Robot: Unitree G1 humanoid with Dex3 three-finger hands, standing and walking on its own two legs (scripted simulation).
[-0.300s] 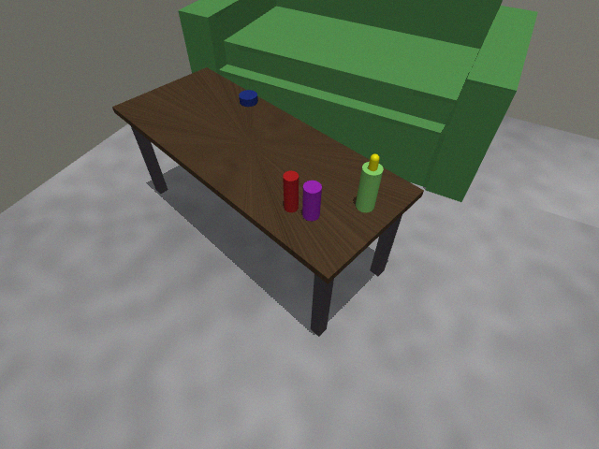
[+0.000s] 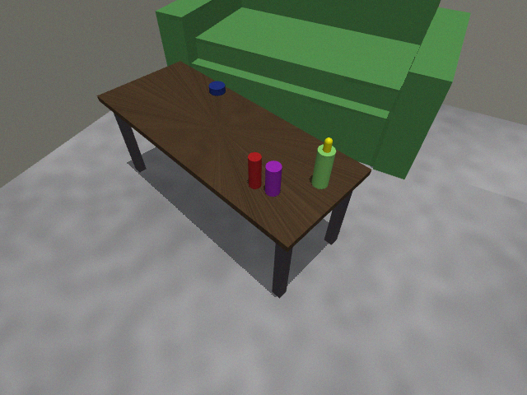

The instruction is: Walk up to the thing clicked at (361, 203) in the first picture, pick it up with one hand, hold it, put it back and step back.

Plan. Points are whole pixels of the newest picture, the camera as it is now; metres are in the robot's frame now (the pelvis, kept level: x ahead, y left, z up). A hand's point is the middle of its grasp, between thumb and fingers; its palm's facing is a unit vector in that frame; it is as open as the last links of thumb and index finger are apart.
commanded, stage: stand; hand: right
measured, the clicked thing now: (324, 162) +0.82 -0.19 -0.24
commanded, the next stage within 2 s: walk up in 0.82 s
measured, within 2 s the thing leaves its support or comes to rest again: neither
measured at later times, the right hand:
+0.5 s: hand out of the picture +0.08 -0.25 -0.16, palm faces -0.03 +0.94 -0.34, open 7.4 cm
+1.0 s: hand out of the picture +0.05 -0.32 -0.14, palm faces -0.13 +0.87 -0.48, open 7.4 cm
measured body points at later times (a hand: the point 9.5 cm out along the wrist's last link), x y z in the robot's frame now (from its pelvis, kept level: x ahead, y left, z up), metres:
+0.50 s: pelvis +0.00 +0.00 +0.00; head +0.01 +0.00 +0.45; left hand +0.08 +0.30 -0.13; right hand +0.08 -0.30 -0.13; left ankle +0.00 +0.13 -0.75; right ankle +0.00 -0.12 -0.75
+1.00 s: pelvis +0.01 -0.04 -0.01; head +0.04 -0.01 +0.44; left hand +0.09 +0.31 -0.12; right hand +0.06 -0.37 -0.11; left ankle +0.00 +0.13 -0.75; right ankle +0.02 -0.18 -0.70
